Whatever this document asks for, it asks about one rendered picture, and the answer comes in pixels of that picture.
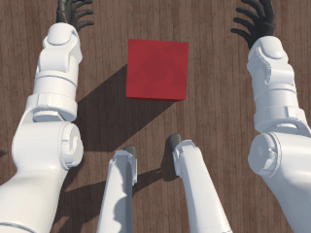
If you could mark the robot right foot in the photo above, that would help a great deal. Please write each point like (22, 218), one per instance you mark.
(174, 140)

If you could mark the right robot upper arm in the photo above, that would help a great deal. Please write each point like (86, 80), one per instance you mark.
(284, 162)

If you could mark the robot right hand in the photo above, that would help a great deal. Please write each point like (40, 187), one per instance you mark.
(263, 21)

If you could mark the robot right forearm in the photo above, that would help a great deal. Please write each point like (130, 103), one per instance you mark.
(274, 90)

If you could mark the robot left forearm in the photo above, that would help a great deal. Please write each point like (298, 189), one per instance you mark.
(56, 80)

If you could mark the carton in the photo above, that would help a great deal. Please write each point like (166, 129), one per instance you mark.
(157, 70)

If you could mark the robot left foot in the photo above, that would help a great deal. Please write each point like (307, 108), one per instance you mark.
(132, 150)

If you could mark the robot foot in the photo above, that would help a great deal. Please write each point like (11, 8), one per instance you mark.
(132, 150)
(174, 140)

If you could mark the left robot upper arm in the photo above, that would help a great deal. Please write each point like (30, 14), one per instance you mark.
(43, 153)

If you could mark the robot left hand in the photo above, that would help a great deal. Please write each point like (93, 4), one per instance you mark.
(65, 13)

